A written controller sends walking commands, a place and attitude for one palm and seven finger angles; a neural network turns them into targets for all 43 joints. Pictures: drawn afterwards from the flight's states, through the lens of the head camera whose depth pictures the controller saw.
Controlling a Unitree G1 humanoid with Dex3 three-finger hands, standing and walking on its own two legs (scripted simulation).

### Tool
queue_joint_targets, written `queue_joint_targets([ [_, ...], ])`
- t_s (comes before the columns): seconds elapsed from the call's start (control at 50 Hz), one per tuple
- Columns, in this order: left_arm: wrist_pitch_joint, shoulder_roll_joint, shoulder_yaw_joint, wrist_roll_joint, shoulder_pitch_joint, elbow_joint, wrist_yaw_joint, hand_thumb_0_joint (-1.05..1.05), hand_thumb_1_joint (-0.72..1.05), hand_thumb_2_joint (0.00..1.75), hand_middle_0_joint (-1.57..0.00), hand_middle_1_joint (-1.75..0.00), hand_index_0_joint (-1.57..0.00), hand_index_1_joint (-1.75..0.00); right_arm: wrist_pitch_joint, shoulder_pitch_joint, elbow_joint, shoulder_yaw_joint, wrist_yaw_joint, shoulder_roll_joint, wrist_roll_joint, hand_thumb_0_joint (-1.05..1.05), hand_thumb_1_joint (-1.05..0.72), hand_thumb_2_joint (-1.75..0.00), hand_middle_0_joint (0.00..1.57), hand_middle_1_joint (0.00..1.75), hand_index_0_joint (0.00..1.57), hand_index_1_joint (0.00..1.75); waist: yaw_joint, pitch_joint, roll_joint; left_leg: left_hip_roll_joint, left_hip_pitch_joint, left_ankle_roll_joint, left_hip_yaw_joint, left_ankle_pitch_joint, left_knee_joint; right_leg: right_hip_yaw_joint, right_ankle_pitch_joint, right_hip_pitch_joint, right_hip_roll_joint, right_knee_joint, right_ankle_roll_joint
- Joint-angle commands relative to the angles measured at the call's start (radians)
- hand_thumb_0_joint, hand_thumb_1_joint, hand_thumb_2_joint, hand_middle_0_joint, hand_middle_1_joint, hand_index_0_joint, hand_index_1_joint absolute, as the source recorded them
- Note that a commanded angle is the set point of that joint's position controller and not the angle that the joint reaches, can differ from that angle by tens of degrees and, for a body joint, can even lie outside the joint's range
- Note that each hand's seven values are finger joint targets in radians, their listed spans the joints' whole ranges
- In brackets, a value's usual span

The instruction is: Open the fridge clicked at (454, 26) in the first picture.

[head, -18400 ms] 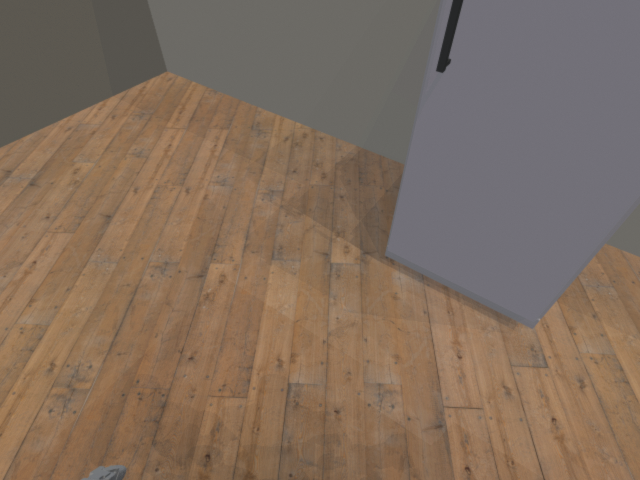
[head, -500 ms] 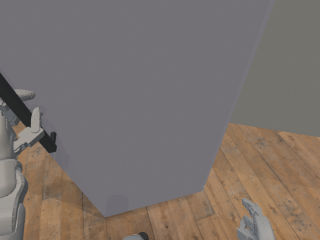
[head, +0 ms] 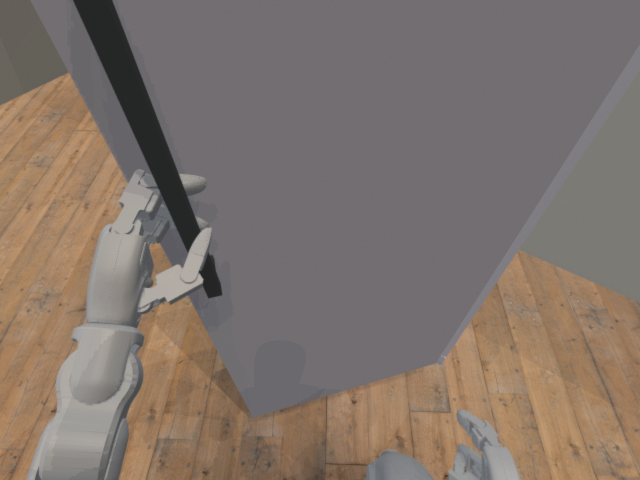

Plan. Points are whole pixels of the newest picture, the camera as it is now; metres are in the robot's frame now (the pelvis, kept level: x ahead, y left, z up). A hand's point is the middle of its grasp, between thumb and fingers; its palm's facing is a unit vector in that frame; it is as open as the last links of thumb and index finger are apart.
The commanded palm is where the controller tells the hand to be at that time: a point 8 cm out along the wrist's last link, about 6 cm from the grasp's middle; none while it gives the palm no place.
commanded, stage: walk backward, drawing the door open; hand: left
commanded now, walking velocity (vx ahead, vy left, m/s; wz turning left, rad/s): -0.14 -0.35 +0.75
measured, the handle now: (167, 166) +0.34 +0.15 +0.24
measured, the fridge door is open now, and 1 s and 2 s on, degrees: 49 71 72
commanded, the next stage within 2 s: stop walking and hold the door back in 0.62 s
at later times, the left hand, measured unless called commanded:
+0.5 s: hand (268, 400) +0.17 +0.05 +0.16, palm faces +0.37 -0.89 -0.27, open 7.4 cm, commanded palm +0.12 +0.09 +0.16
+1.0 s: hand (318, 425) +0.15 +0.01 +0.16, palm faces +0.70 -0.69 -0.21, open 6.4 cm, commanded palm +0.11 +0.04 +0.17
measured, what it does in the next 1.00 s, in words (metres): steps to the right, turning left: right foot, then left foot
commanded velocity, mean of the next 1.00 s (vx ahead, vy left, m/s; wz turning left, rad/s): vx -0.06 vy -0.19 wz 0.52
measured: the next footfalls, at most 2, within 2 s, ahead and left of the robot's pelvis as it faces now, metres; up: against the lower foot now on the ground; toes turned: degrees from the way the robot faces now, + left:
right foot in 0.12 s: +0.05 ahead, -0.16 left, +0.00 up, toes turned +5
left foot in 0.42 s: -0.05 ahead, -0.03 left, +0.00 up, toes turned +28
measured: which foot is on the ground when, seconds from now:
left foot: down 0.00-0.12, up 0.14-0.40, down 0.42-0.70, up 0.72-0.96, down 0.98-1.00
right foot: up 0.00-0.10, down 0.12-0.40, up 0.42-0.68, down 0.70-0.98, up 1.00-1.00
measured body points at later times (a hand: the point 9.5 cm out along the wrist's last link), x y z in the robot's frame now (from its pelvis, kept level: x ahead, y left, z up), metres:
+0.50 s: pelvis -0.04 -0.17 -0.01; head +0.01 -0.13 +0.43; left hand +0.14 +0.10 +0.17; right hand +0.21 -0.31 -0.10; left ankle -0.08 -0.05 -0.74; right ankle +0.01 -0.24 -0.68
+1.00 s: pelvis -0.03 -0.31 -0.02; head +0.00 -0.27 +0.42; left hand +0.11 +0.05 +0.17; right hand +0.29 -0.38 -0.09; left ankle -0.06 -0.27 -0.75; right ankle +0.09 -0.42 -0.74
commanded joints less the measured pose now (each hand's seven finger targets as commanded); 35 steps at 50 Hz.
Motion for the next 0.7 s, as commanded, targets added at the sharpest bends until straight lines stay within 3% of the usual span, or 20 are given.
queue_joint_targets([
  [0.0,-0.139,0.056,0.064,-0.042,-0.189,-0.328,0.004,0.00,0.90,0.90,-0.45,-1.40,-0.45,-1.40,-0.049,-0.132,-0.145,-0.079,-0.008,-0.164,0.017,0.00,-0.90,-0.90,0.20,0.30,0.20,0.30,0.013,-0.206,0.227,0.188,-0.046,0.193,-0.181,0.103,-0.108,0.023,-0.020,0.238,0.004,-0.189,0.018],
  [0.06,-0.150,0.106,0.114,-0.050,-0.177,-0.352,0.006,0.00,0.90,0.90,-0.45,-1.40,-0.45,-1.40,-0.043,-0.149,-0.140,-0.073,-0.010,-0.137,0.022,0.00,-0.90,-0.90,0.20,0.30,0.20,0.30,0.031,-0.252,0.045,0.056,-0.108,0.123,-0.121,-0.015,0.034,-0.009,0.168,0.444,-0.002,-0.554,0.014],
  [0.08,-0.143,0.157,0.138,-0.048,-0.164,-0.367,0.012,0.00,0.90,0.90,-0.45,-1.40,-0.45,-1.40,-0.034,-0.134,-0.132,-0.067,-0.007,-0.115,0.031,0.00,-0.90,-0.90,0.20,0.30,0.20,0.30,0.019,-0.272,-0.114,-0.050,-0.105,0.074,0.012,-0.156,0.163,0.014,0.219,0.447,-0.080,-0.601,-0.024],
  [0.1,-0.137,0.195,0.169,-0.047,-0.188,-0.406,0.017,0.00,0.90,0.90,-0.45,-1.40,-0.45,-1.40,-0.016,-0.169,-0.152,-0.058,-0.009,-0.087,0.029,0.00,-0.90,-0.90,0.20,0.30,0.20,0.30,0.032,-0.282,-0.273,-0.125,-0.274,0.030,0.159,-0.329,0.415,0.117,0.301,0.464,-0.253,-0.574,-0.112],
  [0.12,-0.129,0.175,0.209,-0.045,-0.106,-0.345,0.017,0.00,0.90,0.90,-0.45,-1.40,-0.45,-1.40,-0.016,-0.153,-0.152,-0.096,-0.025,-0.117,0.025,0.00,-0.90,-0.90,0.20,0.30,0.20,0.30,0.077,-0.331,-0.410,-0.119,-0.292,0.043,0.159,-0.448,0.755,0.223,0.206,0.384,-0.380,-0.601,-0.214],
  [0.14,-0.119,0.156,0.186,-0.043,-0.086,-0.341,0.004,0.00,0.90,0.90,-0.45,-1.40,-0.45,-1.40,-0.017,-0.157,-0.150,-0.096,-0.038,-0.118,0.013,0.00,-0.90,-0.90,0.20,0.30,0.20,0.30,0.062,-0.309,-0.363,-0.101,-0.331,0.040,0.124,-0.461,0.910,0.233,0.254,0.355,-0.369,-0.571,-0.239],
  [0.18,-0.135,0.078,0.098,-0.047,-0.106,-0.326,-0.010,0.00,0.90,0.90,-0.45,-1.40,-0.45,-1.40,-0.018,-0.200,-0.140,-0.064,-0.048,-0.080,-0.006,0.00,-0.90,-0.90,0.20,0.30,0.20,0.30,0.051,-0.266,-0.204,-0.060,-0.394,0.016,0.172,-0.399,0.884,0.062,0.506,0.458,-0.332,-0.486,-0.260],
  [0.3,-0.128,0.061,0.067,-0.040,-0.131,-0.416,0.017,0.00,0.90,0.90,-0.45,-1.40,-0.45,-1.40,-0.020,-0.122,-0.200,-0.044,-0.070,-0.075,-0.018,0.00,-0.90,-0.90,0.20,0.30,0.20,0.30,0.039,-0.291,-0.243,-0.062,-0.161,0.048,0.293,-0.390,0.365,-0.037,0.606,0.433,-0.301,-0.484,-0.244],
  [0.34,-0.129,0.054,0.029,-0.037,-0.156,-0.434,0.014,0.00,0.90,0.90,-0.45,-1.40,-0.45,-1.40,-0.031,-0.065,-0.188,-0.046,-0.066,-0.089,-0.014,0.00,-0.90,-0.90,0.20,0.30,0.20,0.30,-0.007,-0.295,-0.156,-0.063,0.043,0.055,0.336,-0.186,0.062,-0.128,0.603,0.299,-0.210,-0.339,-0.162],
  [0.36,-0.139,0.044,0.004,-0.037,-0.193,-0.435,0.011,0.00,0.90,0.90,-0.45,-1.40,-0.45,-1.40,-0.034,-0.018,-0.186,-0.061,-0.064,-0.107,-0.011,0.00,-0.90,-0.90,0.20,0.30,0.20,0.30,-0.061,-0.312,-0.041,0.019,0.283,0.083,0.228,0.017,-0.088,-0.168,0.515,0.105,-0.165,-0.120,-0.084],
  [0.38,-0.156,0.030,-0.010,-0.030,-0.167,-0.407,0.006,0.00,0.90,0.90,-0.45,-1.40,-0.45,-1.40,-0.026,-0.068,-0.226,-0.086,-0.060,-0.171,-0.026,0.00,-0.90,-0.90,0.20,0.30,0.20,0.30,-0.027,-0.264,0.190,0.351,0.413,0.202,-0.237,0.384,-0.136,-0.133,0.012,-0.163,-0.069,0.126,-0.001],
  [0.4,-0.177,0.059,0.027,0.006,-0.190,-0.416,0.003,0.00,0.90,0.90,-0.45,-1.40,-0.45,-1.40,-0.020,-0.086,-0.223,-0.089,-0.040,-0.197,-0.038,0.00,-0.90,-0.90,0.20,0.30,0.20,0.30,0.002,-0.272,0.170,0.566,0.367,0.348,-0.515,0.622,-0.143,0.030,-0.204,-0.220,-0.055,0.323,0.024],
  [0.42,-0.185,0.060,0.027,0.016,-0.179,-0.403,-0.020,0.00,0.90,0.90,-0.45,-1.40,-0.45,-1.40,-0.025,-0.130,-0.210,-0.088,-0.024,-0.188,-0.027,0.00,-0.90,-0.90,0.20,0.30,0.20,0.30,-0.014,-0.219,0.053,0.523,0.249,0.327,-0.491,0.476,-0.156,0.130,-0.129,-0.210,-0.077,0.340,-0.017],
  [0.44,-0.188,0.084,0.043,0.008,-0.196,-0.460,-0.028,0.00,0.90,0.90,-0.45,-1.40,-0.45,-1.40,-0.027,-0.164,-0.202,-0.092,-0.024,-0.196,-0.020,0.00,-0.90,-0.90,0.20,0.30,0.20,0.30,0.000,-0.175,0.073,0.478,0.198,0.303,-0.403,0.384,-0.127,0.152,-0.089,-0.238,-0.111,0.311,-0.014],
  [0.52,-0.153,0.005,0.005,-0.010,-0.210,-0.393,-0.025,0.00,0.90,0.90,-0.45,-1.40,-0.45,-1.40,-0.036,-0.133,-0.144,-0.095,-0.007,-0.187,0.004,0.00,-0.90,-0.90,0.20,0.30,0.20,0.30,0.030,-0.216,0.157,0.252,0.051,0.166,-0.023,0.258,-0.069,0.059,0.048,0.065,-0.069,0.005,-0.008],
  [0.6,-0.148,0.037,0.048,-0.031,-0.230,-0.356,-0.012,0.00,0.90,0.90,-0.45,-1.40,-0.45,-1.40,-0.037,-0.147,-0.163,-0.090,-0.002,-0.177,0.033,0.00,-0.90,-0.90,0.20,0.30,0.20,0.30,0.018,-0.241,0.213,0.178,-0.070,0.148,-0.017,-0.023,-0.067,-0.059,0.051,0.343,0.010,-0.313,0.023],
  [0.62,-0.153,0.056,0.064,-0.034,-0.252,-0.365,-0.010,0.00,0.90,0.90,-0.45,-1.40,-0.45,-1.40,-0.034,-0.164,-0.169,-0.084,-0.002,-0.164,0.040,0.00,-0.90,-0.90,0.20,0.30,0.20,0.30,0.029,-0.244,0.174,0.139,-0.121,0.127,0.004,-0.110,-0.021,-0.082,0.086,0.423,0.017,-0.413,0.031],
  [0.64,-0.153,0.098,0.096,-0.036,-0.268,-0.376,-0.006,0.00,0.90,0.90,-0.45,-1.40,-0.45,-1.40,-0.026,-0.149,-0.163,-0.077,-0.002,-0.140,0.047,0.00,-0.90,-0.90,0.20,0.30,0.20,0.30,0.028,-0.269,0.026,0.041,-0.119,0.090,0.074,-0.184,0.113,-0.077,0.132,0.442,-0.020,-0.534,0.017],
  [0.66,-0.141,0.159,0.137,-0.035,-0.288,-0.404,0.004,0.00,0.90,0.90,-0.45,-1.40,-0.45,-1.40,-0.009,-0.140,-0.167,-0.068,-0.002,-0.103,0.050,0.00,-0.90,-0.90,0.20,0.30,0.20,0.30,0.027,-0.296,-0.219,-0.092,-0.172,0.040,0.216,-0.286,0.364,-0.008,0.189,0.444,-0.139,-0.605,-0.050],
  [0.68,-0.129,0.227,0.201,-0.033,-0.263,-0.395,0.023,0.00,0.90,0.90,-0.45,-1.40,-0.45,-1.40,-0.010,-0.174,-0.165,-0.066,-0.010,-0.103,0.045,0.00,-0.90,-0.90,0.20,0.30,0.20,0.30,0.053,-0.293,-0.267,-0.116,-0.277,0.028,0.219,-0.434,0.654,0.119,0.322,0.396,-0.308,-0.577,-0.167],
])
